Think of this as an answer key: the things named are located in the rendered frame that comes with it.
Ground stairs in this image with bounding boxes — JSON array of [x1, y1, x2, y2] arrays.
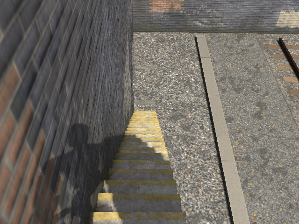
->
[[89, 110, 187, 224]]

